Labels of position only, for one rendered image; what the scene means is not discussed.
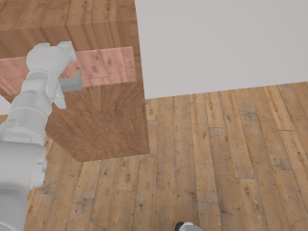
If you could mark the drawer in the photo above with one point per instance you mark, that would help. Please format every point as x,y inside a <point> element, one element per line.
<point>98,67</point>

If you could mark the robot left hand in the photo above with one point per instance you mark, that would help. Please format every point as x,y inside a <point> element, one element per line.
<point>53,59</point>

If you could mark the robot left forearm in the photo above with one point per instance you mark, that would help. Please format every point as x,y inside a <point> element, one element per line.
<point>30,110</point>

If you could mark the handle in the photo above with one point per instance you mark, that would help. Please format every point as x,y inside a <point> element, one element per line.
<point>72,84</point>

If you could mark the robot right foot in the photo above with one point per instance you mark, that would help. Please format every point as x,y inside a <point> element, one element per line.
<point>178,225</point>

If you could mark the robot left upper arm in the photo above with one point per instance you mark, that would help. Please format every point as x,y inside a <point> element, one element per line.
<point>22,168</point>

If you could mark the cabinet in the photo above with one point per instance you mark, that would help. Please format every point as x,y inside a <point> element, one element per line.
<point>99,122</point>

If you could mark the right robot shin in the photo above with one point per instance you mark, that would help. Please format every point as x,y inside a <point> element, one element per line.
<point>186,223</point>

